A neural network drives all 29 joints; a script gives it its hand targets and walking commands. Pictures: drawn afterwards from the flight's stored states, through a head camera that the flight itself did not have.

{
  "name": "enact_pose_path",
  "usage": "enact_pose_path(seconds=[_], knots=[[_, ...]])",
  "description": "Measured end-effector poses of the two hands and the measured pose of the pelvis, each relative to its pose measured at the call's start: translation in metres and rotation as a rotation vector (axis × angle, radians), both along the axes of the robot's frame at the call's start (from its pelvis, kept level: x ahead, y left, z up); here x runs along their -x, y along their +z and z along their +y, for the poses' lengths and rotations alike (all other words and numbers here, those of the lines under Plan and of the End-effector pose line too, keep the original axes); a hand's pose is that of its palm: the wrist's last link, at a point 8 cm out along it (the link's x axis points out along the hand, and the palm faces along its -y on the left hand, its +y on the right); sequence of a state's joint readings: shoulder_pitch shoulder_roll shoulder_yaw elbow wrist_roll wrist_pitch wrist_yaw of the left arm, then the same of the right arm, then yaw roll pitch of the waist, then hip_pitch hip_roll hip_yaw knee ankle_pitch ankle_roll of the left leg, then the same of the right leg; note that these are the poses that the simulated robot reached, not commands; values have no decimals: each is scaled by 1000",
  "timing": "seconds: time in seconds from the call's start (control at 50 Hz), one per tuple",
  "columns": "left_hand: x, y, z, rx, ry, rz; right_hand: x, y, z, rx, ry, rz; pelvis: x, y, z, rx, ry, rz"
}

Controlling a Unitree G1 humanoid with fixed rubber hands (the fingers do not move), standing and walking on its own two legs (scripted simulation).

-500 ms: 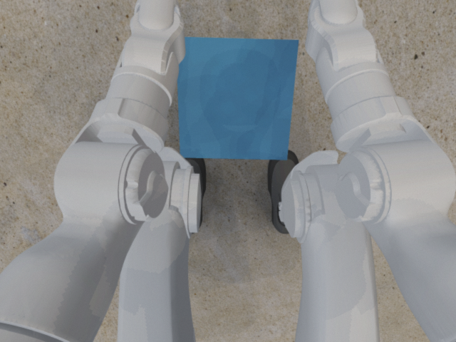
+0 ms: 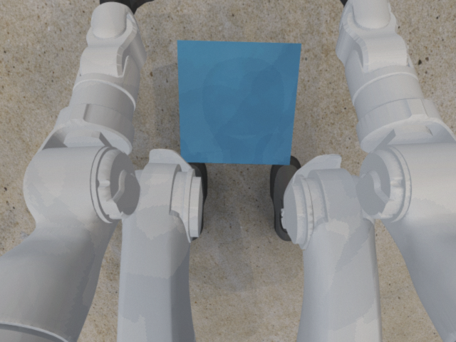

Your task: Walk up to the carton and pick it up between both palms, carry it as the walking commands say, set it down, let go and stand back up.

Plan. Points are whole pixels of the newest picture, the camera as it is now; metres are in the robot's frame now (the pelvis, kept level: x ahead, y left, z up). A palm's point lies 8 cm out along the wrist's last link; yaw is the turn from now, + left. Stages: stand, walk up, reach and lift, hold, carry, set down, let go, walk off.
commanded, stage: set down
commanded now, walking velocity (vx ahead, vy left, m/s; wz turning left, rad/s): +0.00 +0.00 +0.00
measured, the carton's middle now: (235, 102) +0.39 +0.03 -0.28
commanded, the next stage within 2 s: let go in 1.50 s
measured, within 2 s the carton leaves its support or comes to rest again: neither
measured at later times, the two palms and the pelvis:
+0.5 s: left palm out of the picture +0.53 +0.19 -0.12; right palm out of the picture +0.55 -0.12 -0.12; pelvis -0.01 +0.00 +0.00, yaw +0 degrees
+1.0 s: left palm out of the picture +0.52 +0.19 +0.02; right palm out of the picture +0.55 -0.12 +0.02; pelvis +0.00 -0.01 +0.10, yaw +3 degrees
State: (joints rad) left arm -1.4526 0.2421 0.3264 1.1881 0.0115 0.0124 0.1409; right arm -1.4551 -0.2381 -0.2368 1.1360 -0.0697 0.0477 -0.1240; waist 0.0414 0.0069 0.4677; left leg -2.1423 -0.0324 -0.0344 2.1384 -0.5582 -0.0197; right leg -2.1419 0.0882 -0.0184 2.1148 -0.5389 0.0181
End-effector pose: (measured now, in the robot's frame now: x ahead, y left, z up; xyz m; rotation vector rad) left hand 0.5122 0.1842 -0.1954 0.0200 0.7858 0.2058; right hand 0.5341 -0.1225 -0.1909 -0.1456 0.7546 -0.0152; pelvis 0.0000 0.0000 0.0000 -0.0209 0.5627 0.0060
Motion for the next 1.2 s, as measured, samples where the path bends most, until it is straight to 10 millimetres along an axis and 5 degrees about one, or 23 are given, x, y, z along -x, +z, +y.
enact_pose_path(seconds=[0.28, 0.44, 0.6, 0.7, 0.82, 1.04, 1.2], knots=[[-16, 3, 0, 12, 3, -58, -11, -3, -6, -34, -26, -52, 2, -4, 1, 1, 0, -23], [-26, 59, 10, 36, 44, -209, -18, 48, -9, -39, -49, -146, 8, -1, 1, 2, 4, -89], [-13, 87, 11, 40, 47, -158, -27, 99, 4, -38, -13, -177, 10, 3, -3, -8, 15, -100], [-11, 101, 12, 25, 48, -144, -27, 108, 4, -45, -8, -155, 9, 20, -6, -17, 21, -87], [-11, 133, 8, 11, 24, -184, -5, 105, 3, -54, -16, -73, 8, 56, -9, -27, 24, -123], [-14, 230, 11, 24, 17, -198, -24, 227, -1, -36, -1, -191, 1, 106, -15, -39, 29, -130], [6, 267, 36, -8, 23, -79, -28, 281, 6, -49, -2, -95, -26, 147, -14, -32, 35, 15]])
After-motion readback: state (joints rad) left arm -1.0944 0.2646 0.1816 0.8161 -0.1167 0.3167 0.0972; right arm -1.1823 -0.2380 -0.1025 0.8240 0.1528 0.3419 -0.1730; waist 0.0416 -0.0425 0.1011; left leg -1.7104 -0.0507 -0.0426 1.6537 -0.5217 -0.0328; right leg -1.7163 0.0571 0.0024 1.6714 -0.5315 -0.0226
